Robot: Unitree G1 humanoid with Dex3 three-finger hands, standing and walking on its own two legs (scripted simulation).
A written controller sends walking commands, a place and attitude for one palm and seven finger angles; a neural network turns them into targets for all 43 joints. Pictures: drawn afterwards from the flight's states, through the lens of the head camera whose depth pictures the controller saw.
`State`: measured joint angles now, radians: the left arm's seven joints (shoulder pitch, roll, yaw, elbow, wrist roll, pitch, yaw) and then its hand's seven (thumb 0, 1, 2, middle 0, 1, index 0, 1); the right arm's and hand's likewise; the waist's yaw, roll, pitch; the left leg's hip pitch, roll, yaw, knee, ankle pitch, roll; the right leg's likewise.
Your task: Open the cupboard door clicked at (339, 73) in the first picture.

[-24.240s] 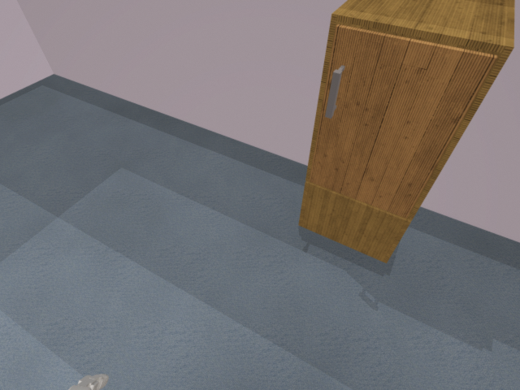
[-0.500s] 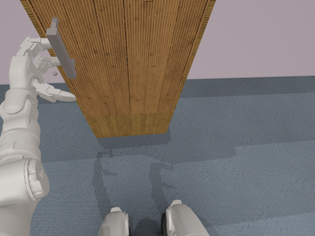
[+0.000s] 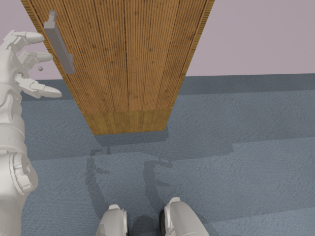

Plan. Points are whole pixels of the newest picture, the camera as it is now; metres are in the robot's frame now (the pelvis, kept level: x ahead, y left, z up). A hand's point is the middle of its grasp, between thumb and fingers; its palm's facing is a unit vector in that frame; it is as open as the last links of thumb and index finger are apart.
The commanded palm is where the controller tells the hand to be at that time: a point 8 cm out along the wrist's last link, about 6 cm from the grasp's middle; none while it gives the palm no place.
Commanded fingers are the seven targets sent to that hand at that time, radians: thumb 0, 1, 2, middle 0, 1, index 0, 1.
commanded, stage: move the hooked fingers beside the handle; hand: left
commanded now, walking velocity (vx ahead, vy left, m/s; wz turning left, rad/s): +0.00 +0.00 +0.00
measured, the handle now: (62, 45) +0.57 +0.20 +0.07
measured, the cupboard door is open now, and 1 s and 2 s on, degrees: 1 1 1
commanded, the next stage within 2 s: slide the fingers in behind the handle in 1.10 s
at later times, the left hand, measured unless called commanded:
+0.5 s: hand (28, 67) +0.50 +0.27 +0.07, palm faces +0.01 -1.00 -0.02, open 14.0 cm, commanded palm +0.49 +0.30 +0.07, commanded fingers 0.00 -0.50 0.30 -0.30 -1.20 -0.30 -1.20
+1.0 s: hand (29, 68) +0.50 +0.26 +0.07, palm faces +0.01 -1.00 -0.02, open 14.0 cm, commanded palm +0.49 +0.30 +0.07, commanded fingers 0.00 -0.50 0.30 -0.30 -1.20 -0.30 -1.20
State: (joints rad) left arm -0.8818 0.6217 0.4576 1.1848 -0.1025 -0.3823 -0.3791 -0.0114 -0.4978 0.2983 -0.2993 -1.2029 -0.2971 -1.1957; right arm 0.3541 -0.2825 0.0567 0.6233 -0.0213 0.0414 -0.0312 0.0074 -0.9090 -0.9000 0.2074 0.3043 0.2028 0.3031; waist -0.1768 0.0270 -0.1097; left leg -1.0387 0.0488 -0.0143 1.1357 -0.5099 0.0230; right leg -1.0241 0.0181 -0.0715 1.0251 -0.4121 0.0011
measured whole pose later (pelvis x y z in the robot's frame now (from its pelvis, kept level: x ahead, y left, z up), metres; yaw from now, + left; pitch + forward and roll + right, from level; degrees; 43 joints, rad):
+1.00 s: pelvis +0.00 +0.00 +0.00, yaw +0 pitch +24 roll -5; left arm -0.89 0.69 0.48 1.21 -0.10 -0.35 -0.43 -0.01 -0.50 0.30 -0.30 -1.20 -0.30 -1.20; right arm 0.36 -0.28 0.07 0.61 -0.02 0.06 -0.03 0.01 -0.91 -0.90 0.21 0.30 0.20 0.30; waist -0.18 0.03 -0.11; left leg -1.05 0.05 -0.02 1.14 -0.52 0.03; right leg -1.03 0.02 -0.08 1.02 -0.41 0.01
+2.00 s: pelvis +0.00 +0.00 +0.00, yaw +0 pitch +23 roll -4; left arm -0.86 0.52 0.41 1.16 -0.11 -0.40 -0.30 -0.01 -0.50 0.30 -0.30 -1.20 -0.30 -1.20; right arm 0.36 -0.26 0.05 0.63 -0.02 0.05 -0.01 0.01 -0.91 -0.90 0.21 0.30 0.20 0.30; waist -0.17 0.03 -0.12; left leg -1.02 0.04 -0.02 1.13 -0.51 0.02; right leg -1.00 0.02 -0.07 1.02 -0.42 0.00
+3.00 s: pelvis +0.00 -0.01 +0.00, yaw +0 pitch +23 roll -3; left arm -0.87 0.45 0.37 1.15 -0.09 -0.43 -0.20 -0.01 -0.47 0.31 -0.29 -1.20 -0.30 -1.20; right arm 0.36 -0.27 0.03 0.63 -0.04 0.04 0.00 0.01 -0.91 -0.90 0.21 0.30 0.20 0.30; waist -0.17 0.04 -0.12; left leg -1.01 0.04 -0.01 1.12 -0.51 0.01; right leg -1.01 0.01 -0.06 1.03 -0.42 -0.01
